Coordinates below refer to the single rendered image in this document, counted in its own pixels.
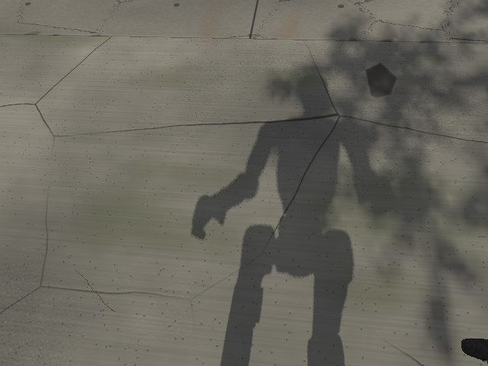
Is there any robot right hand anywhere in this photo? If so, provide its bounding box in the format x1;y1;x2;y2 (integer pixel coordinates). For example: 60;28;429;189
461;339;488;364

